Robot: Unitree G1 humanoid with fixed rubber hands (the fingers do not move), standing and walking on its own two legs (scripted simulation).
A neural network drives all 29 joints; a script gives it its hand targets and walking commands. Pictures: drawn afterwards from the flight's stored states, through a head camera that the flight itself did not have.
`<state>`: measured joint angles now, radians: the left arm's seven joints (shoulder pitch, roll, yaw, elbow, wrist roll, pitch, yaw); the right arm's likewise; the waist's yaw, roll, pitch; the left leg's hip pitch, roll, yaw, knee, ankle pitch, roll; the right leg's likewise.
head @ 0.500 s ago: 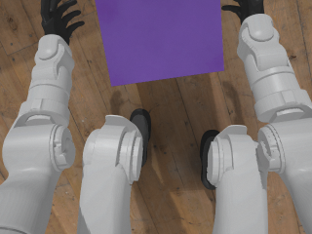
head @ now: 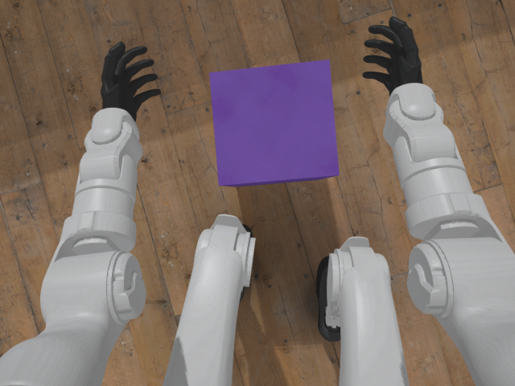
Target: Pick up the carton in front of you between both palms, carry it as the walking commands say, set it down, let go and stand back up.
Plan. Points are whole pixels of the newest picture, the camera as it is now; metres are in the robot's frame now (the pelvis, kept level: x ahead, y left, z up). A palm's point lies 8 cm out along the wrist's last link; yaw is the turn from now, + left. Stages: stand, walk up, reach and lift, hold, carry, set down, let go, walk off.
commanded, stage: set down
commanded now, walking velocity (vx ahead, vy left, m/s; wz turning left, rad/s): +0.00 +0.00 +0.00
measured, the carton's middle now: (273, 135) +0.48 +0.08 -0.35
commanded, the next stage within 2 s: let go in 0.48 s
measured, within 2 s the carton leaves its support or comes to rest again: neither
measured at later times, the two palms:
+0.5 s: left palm (27, 67) +0.44 +0.30 +0.04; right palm (480, 24) +0.53 -0.09 +0.04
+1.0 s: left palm out of the picture +0.33 +0.29 +0.16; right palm out of the picture +0.40 -0.15 +0.15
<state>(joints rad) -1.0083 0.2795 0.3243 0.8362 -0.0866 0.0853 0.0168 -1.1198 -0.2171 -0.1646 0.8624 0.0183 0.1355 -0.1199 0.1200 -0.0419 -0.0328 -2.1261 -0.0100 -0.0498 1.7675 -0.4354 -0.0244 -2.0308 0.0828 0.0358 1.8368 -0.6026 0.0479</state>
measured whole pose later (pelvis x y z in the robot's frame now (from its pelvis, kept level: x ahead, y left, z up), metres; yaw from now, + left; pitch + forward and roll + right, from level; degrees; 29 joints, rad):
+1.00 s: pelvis +0.09 +0.02 +0.25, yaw +3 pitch +25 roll -1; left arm -0.15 0.22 0.14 0.52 0.00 0.02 -0.10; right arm -0.22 -0.12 -0.14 0.55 -0.08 0.04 -0.05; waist 0.07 0.00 -0.05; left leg -0.94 -0.03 -0.04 0.76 -0.26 0.02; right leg -0.84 0.02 0.08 0.77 -0.37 0.05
